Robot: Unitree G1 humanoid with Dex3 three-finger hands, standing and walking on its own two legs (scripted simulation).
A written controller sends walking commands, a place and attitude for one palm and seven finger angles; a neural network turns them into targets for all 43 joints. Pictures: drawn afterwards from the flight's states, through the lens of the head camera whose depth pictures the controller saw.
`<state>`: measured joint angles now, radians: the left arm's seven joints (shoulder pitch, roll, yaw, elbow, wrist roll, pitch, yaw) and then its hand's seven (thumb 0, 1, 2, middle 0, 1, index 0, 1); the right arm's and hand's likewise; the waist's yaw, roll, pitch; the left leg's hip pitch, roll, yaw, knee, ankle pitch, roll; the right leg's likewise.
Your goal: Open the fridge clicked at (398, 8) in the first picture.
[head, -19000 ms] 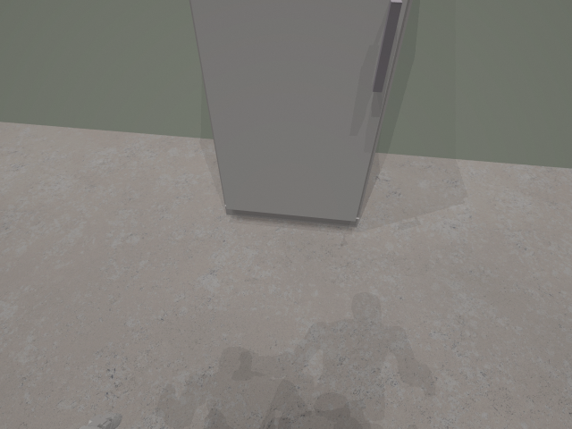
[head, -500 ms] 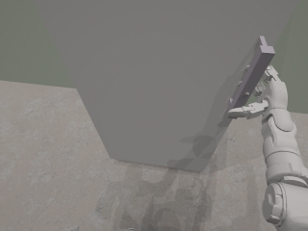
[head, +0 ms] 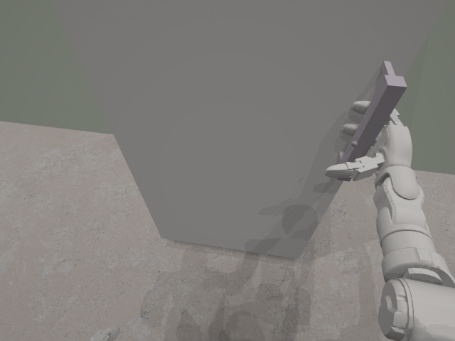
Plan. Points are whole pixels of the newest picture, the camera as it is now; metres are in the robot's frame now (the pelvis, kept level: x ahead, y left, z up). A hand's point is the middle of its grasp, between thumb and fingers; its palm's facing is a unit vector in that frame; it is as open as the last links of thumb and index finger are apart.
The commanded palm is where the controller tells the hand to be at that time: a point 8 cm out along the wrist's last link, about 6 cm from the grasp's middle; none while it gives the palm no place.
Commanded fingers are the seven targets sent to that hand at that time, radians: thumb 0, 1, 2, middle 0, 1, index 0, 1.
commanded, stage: slide the fingers in behind the handle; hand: right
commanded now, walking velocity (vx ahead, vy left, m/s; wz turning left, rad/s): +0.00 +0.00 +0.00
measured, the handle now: (362, 128) +0.50 -0.18 +0.11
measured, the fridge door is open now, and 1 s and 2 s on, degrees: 0 0 0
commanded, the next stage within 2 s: grip the handle and tug to test in 0.24 s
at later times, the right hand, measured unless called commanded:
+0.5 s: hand (359, 146) +0.44 -0.17 +0.12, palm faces +0.03 +1.00 +0.00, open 13.4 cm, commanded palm +0.42 -0.21 +0.12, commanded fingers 0.00 0.08 -0.48 0.34 1.26 0.34 1.26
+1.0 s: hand (354, 144) +0.45 -0.16 +0.12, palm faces +0.02 +1.00 +0.00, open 5.9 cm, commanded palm +0.42 -0.21 +0.12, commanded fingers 0.00 -0.90 -0.90 0.45 1.40 0.45 1.40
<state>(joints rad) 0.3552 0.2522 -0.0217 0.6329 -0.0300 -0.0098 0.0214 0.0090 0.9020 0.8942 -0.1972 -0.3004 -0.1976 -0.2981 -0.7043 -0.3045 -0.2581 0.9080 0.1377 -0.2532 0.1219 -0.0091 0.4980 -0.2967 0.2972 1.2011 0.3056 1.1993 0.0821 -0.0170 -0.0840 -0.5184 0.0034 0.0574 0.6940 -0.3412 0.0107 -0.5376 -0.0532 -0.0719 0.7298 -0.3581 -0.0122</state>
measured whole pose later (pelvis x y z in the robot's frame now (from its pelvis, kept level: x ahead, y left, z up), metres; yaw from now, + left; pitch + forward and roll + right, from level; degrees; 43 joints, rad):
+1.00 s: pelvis +0.00 +0.00 +0.00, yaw +0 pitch +10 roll +1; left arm 0.38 0.25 -0.02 0.65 -0.03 -0.01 0.02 0.01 0.90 0.89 -0.20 -0.30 -0.20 -0.30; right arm -0.69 -0.30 -0.24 0.88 0.14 -0.25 0.12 0.01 -0.64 -0.78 0.42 1.36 0.43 1.36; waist 0.08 -0.02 -0.09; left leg -0.52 0.00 0.05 0.69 -0.34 0.01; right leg -0.54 -0.05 -0.07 0.73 -0.36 -0.02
